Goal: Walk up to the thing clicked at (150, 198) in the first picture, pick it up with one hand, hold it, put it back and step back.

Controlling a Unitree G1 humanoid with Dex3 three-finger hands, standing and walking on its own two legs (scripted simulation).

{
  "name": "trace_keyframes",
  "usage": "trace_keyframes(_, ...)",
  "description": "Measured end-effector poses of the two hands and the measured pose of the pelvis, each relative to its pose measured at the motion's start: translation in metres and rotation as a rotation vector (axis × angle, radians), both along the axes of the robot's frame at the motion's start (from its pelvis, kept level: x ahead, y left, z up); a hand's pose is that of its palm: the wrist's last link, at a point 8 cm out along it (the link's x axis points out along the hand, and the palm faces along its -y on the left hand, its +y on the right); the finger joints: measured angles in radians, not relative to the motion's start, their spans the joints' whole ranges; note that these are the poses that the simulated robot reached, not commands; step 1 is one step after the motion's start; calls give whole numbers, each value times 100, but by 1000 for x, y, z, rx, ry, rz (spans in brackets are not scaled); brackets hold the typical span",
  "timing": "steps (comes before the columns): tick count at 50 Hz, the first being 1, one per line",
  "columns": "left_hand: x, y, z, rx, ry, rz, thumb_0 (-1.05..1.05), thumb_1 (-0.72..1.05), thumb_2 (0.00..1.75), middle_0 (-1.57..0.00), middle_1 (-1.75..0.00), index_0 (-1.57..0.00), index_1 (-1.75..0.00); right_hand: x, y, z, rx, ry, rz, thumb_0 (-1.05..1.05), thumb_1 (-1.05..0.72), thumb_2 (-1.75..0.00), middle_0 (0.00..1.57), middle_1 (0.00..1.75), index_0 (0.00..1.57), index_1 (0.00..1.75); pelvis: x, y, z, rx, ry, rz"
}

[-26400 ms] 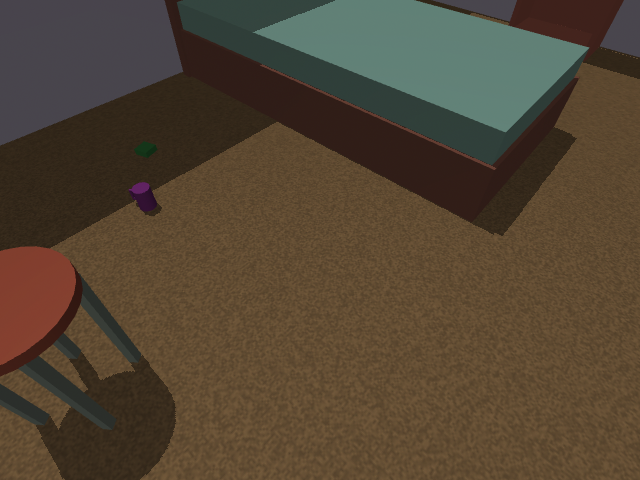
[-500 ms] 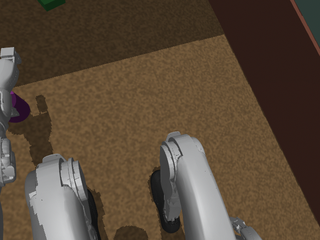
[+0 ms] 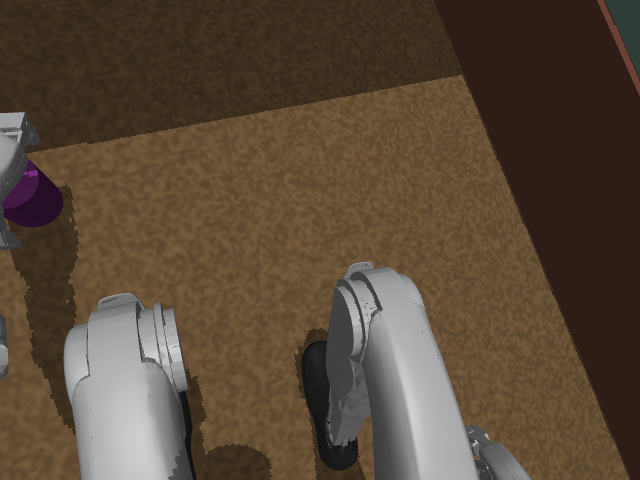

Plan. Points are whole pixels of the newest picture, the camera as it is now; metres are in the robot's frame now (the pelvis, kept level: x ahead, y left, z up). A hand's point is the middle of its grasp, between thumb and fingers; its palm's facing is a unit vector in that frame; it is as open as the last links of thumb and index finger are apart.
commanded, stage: rest palm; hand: left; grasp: from above
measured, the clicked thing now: (10, 183) +0.48 +0.35 -0.26
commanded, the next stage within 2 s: close in 0.80 s
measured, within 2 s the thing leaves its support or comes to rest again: neither
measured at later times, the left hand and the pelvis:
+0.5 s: hand (22, 196) +0.45 +0.32 -0.22, palm faces -0.46 -0.14 -0.88, open 14.1 cm; pelvis +0.00 +0.00 -0.01, yaw -2 degrees
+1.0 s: hand (18, 194) +0.45 +0.33 -0.23, palm faces -0.44 -0.13 -0.89, open 13.3 cm; pelvis +0.00 +0.00 -0.01, yaw -3 degrees
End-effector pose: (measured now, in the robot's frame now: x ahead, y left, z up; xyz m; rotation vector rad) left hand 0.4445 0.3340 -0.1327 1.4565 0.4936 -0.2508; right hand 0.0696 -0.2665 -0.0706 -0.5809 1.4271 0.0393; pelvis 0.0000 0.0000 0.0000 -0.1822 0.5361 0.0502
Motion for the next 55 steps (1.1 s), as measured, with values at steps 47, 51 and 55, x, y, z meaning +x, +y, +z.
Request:
trace_keyframes(47, 14, -4, -38, 15, -4, 80, 0, -48, 109, -9, -105, -10, -106, -9, 8, -1, 43, 21, 96, 0, -90, -90, 20, 30, 20, 30, 3, 2, -14, -29, -39, -39)
trace_keyframes(51, 15, -4, -38, 18, -3, 78, 0, -43, 106, -11, -106, -13, -107, -10, 11, -2, 49, 20, 100, 0, -90, -90, 20, 30, 20, 30, 3, 2, -14, -31, -41, -39)
trace_keyframes(55, 17, -3, -38, 17, -6, 84, 0, -36, 102, -14, -106, -18, -106, -11, 14, -3, 55, 23, 102, 0, -90, -90, 20, 30, 20, 30, 2, 2, -14, -32, -44, -40)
